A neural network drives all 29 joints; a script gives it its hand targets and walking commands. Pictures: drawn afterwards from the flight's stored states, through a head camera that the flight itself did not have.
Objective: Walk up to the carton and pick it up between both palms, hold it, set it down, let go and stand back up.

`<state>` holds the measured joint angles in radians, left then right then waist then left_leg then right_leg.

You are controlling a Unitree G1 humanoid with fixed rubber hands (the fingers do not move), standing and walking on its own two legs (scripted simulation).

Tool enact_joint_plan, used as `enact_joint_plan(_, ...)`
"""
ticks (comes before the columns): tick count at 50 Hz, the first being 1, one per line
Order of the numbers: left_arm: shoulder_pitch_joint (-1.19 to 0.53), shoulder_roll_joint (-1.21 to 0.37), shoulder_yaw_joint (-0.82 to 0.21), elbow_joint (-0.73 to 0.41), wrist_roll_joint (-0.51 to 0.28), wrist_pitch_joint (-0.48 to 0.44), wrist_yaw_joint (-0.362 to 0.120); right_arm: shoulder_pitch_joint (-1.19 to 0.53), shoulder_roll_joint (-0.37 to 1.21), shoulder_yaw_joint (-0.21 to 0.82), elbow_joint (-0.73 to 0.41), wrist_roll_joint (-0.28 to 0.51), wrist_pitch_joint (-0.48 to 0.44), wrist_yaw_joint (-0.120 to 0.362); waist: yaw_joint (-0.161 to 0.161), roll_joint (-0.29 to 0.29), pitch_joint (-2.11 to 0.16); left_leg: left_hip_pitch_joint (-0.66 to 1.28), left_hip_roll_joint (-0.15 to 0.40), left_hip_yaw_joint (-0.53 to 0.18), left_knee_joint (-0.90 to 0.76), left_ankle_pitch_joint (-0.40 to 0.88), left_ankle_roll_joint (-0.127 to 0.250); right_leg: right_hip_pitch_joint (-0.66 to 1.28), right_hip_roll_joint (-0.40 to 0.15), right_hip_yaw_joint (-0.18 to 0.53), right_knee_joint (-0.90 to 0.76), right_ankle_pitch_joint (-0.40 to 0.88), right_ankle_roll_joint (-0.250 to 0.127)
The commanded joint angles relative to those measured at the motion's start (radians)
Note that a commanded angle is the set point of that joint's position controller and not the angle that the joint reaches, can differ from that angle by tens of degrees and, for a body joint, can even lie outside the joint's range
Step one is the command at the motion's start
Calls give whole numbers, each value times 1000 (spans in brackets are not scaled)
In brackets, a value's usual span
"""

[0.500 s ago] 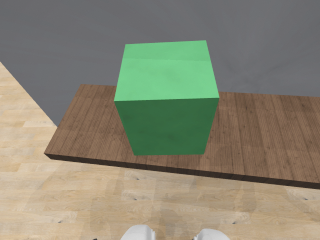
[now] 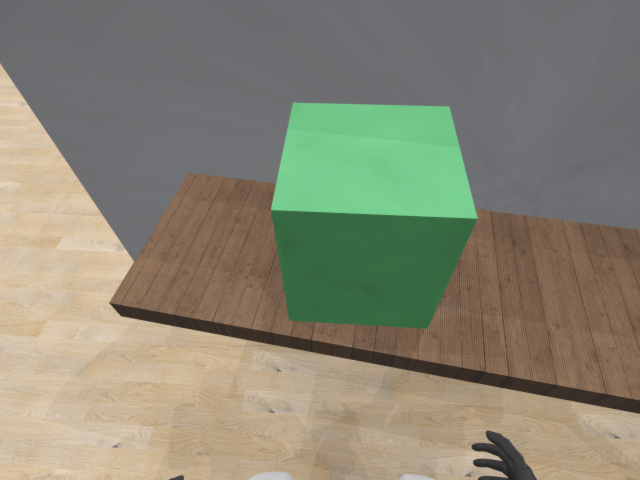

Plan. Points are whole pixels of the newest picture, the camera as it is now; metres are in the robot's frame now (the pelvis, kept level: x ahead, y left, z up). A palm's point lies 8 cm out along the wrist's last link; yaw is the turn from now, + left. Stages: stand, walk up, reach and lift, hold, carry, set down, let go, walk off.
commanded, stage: walk up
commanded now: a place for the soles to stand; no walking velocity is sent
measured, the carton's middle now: (363, 221) +0.43 -0.04 +0.06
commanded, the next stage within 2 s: none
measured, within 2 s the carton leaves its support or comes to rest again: neither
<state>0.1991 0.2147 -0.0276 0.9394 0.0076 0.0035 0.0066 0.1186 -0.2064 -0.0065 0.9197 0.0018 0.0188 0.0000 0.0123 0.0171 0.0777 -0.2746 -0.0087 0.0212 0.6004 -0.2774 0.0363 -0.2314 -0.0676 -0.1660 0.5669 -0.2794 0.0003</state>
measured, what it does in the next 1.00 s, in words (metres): steps on the spot: left foot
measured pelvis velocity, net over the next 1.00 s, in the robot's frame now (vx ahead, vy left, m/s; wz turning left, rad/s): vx -0.05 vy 0.02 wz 0.08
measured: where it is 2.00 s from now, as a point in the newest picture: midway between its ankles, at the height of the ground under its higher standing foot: outside the picture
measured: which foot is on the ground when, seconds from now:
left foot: down 0.00-0.38, up 0.40-0.60, down 0.62-1.00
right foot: down 0.00-1.00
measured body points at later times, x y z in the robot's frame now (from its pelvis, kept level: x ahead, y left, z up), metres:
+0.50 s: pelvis -0.06 -0.01 -0.01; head -0.01 -0.01 +0.44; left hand +0.02 +0.25 -0.15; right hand +0.04 -0.28 -0.15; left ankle -0.03 +0.09 -0.70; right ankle +0.02 -0.12 -0.73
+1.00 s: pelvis -0.05 +0.02 +0.01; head -0.06 +0.02 +0.46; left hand -0.06 +0.26 -0.15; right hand +0.05 -0.20 -0.13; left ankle -0.09 +0.11 -0.73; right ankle +0.01 -0.12 -0.73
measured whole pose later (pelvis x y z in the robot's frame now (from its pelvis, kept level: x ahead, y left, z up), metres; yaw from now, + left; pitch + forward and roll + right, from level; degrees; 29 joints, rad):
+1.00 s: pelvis -0.05 +0.02 +0.01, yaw +5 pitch -3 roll +0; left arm 0.31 0.22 -0.04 1.05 0.02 -0.01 0.00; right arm 0.26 -0.16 -0.01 0.94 0.00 -0.02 0.00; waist 0.03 -0.02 0.01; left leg -0.13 -0.02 0.04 0.50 -0.33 0.03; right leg -0.27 -0.06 -0.05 0.51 -0.20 0.02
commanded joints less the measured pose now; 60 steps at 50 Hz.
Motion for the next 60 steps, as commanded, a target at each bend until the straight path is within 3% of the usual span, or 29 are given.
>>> enact_joint_plan(1, -2, 140, 32, -53, -3, -16, -1, 34, -153, -23, -31, 1, -20, -3, -20, -48, -63, 8, 112, -153, -159, 108, 33, -7, -110, 144, -180, 15, -76)
enact_joint_plan(2, -58, 183, 57, -60, -5, -8, 7, -14, -201, -46, -53, 0, -22, -9, -22, -63, 9, -42, 120, -156, -115, 294, 39, -14, -94, 112, -107, 173, -82)
enact_joint_plan(4, -20, 166, 55, -58, -2, -4, 9, 19, -210, -50, -45, -2, -26, -11, -14, -39, -69, -29, 140, -174, -120, 361, 51, 43, -84, 94, -54, 198, -89)
enact_joint_plan(9, -3, 139, 60, -67, -3, 14, 12, 11, -228, -65, -57, 6, -10, -14, -10, 57, -102, -119, 183, -264, -230, 178, 117, 81, -4, 72, 42, -25, -69)
enact_joint_plan(12, 3, 146, 66, -77, -1, 16, 14, -1, -224, -65, -68, 3, 5, -13, -6, 82, -101, -162, 169, -264, -248, 57, 113, 86, -6, 95, 28, -81, -70)
enact_joint_plan(15, 10, 177, 74, -82, -5, 10, 15, -3, -203, -60, -82, -4, 16, -8, -1, 49, -110, -169, 104, -205, -191, -81, 73, 53, -78, 169, -77, -146, -95)
enact_joint_plan(16, 12, 201, 81, -81, -6, 9, 17, -1, -190, -57, -87, -9, 18, -5, 5, 11, -103, -163, 59, -165, -118, -127, 45, 24, -135, 223, -164, -190, -117)
enact_joint_plan(18, -28, 262, 103, -83, -6, 8, 25, 67, -150, -57, -78, -30, 21, -2, -4, -130, -96, -111, -54, -17, 239, -153, -15, -54, -330, 387, -333, -244, -219)
enact_joint_plan(19, -54, 260, 104, -98, 0, 7, 31, 107, -149, -64, -74, -44, 23, -2, -8, -146, -96, -114, -23, -39, 344, -235, -25, -63, -384, 404, -324, -195, -256)
enact_joint_plan(20, -54, 249, 101, -103, 4, 6, 34, 116, -152, -67, -80, -45, 23, -2, -5, -144, -95, -123, -6, -58, 386, -284, -27, -65, -399, 402, -317, -126, -272)
enact_joint_plan(22, -69, 237, 104, -114, 16, 7, 37, 125, -158, -73, -92, -37, 18, -4, -2, -165, -79, -137, 9, -67, 436, -309, -33, -69, -386, 340, -309, -10, -282)
enact_joint_plan(23, -80, 231, 105, -121, 21, 8, 37, 129, -156, -76, -97, -31, 16, -5, -3, -173, -74, -137, 19, -71, 448, -303, -37, -68, -370, 308, -292, 38, -276)
enact_joint_plan(24, -77, 217, 99, -122, 24, 4, 36, 142, -140, -70, -97, -27, 14, 0, -5, -160, -90, -128, 42, -89, 396, -292, -43, -51, -358, 292, -282, -14, -255)
enact_joint_plan(26, -102, 191, 80, -120, 30, 8, 26, 183, -110, -55, -88, -15, 3, 6, -25, -165, -121, -48, 66, -82, 164, -217, -42, -39, -295, 238, -251, -144, -175)
enact_joint_plan(28, -136, 174, 59, -105, 31, 23, 8, 243, -100, -52, -59, -2, -18, 8, -59, -156, -142, 104, 46, -39, -124, 13, -37, -70, -218, 152, -142, -184, -101)
enact_joint_plan(29, -81, 154, 48, -82, 36, 30, -2, 262, -114, -54, -52, 0, -27, 6, -53, -95, -153, 139, 39, -78, -220, 75, -43, -80, -184, 109, -49, -203, -70)
enact_joint_plan(30, -5, 108, 32, -70, 30, 33, -11, 264, -141, -58, -57, -5, -30, 1, -26, 11, -161, 139, 95, -230, -259, 1, -29, -115, -134, 57, 64, -222, -32)
enact_joint_plan(31, 56, 59, 15, -74, 16, 31, -20, 233, -180, -61, -81, -10, -30, -6, 9, 120, -133, 110, 236, -498, -295, -121, 27, -226, -61, 31, 140, -263, 17)
enact_joint_plan(32, 57, 88, 31, -66, 8, 37, -11, 192, -251, -83, -77, 13, -24, -16, -6, 104, -60, -99, 304, -507, -323, -334, 128, -131, -34, 108, 145, -323, 18)
enact_joint_plan(33, 57, 114, 39, -54, 15, 41, -10, 128, -268, -91, -71, 24, -26, -19, 15, 150, -13, -298, 296, -502, -377, -565, 162, 13, -37, 137, 178, -233, 5)
enact_joint_plan(34, 50, 137, 43, -50, 11, 33, -14, 65, -208, -72, -73, 20, -29, -18, 28, 159, 34, -322, 236, -391, -409, -548, 121, 58, -25, 126, 114, -158, -8)
enact_joint_plan(36, -1, 144, 31, -42, 4, 13, -21, 73, -153, -47, -96, -4, -39, -21, 10, 124, 46, -121, 162, -261, -356, -194, 38, -51, -12, 110, -43, 20, -15)
enact_joint_plan(37, -1, 126, 28, -34, 13, 3, -19, 74, -161, -46, -99, -11, -46, -22, 13, 136, 40, -62, 173, -247, -309, 15, 22, -70, -7, 111, -61, 105, -19)
enact_joint_plan(38, -5, 117, 24, -31, 23, -9, -13, 97, -164, -47, -87, -9, -54, -17, 5, 144, 27, -66, 183, -239, -282, 127, 17, -28, -14, 120, -65, 143, -25)
enact_joint_plan(39, 9, 116, 21, -26, 29, -19, -6, 110, -155, -45, -73, -4, -57, -9, 8, 149, 15, -84, 180, -219, -279, 126, 16, 18, -24, 136, -74, 151, -30)
enact_joint_plan(42, 68, 142, 20, 18, 16, -27, -6, 160, -111, -36, -52, 3, -56, -2, -3, 131, 41, -96, 147, -180, -351, -146, 8, 29, -32, 167, -99, 56, -27)
enact_joint_plan(44, 88, 128, 18, 42, 8, -24, -8, 182, -109, -33, -31, 5, -54, -6, -6, 90, 78, -93, 140, -176, -365, -185, 10, 14, -24, 172, -116, 63, -23)
enact_joint_plan(52, 140, 118, 13, 82, 7, -39, 0, 169, -108, -19, -5, -10, -56, -10, -10, -40, -4, 90, 105, -74, -243, 91, 21, -33, -43, 215, -131, 222, -43)
enact_joint_plan(60, 146, 127, 21, 82, 4, -35, 6, 153, -119, -8, 18, -14, -45, -24, -7, -90, -86, 140, 103, -29, -182, 148, 13, 0, -55, 248, -87, 405, -72)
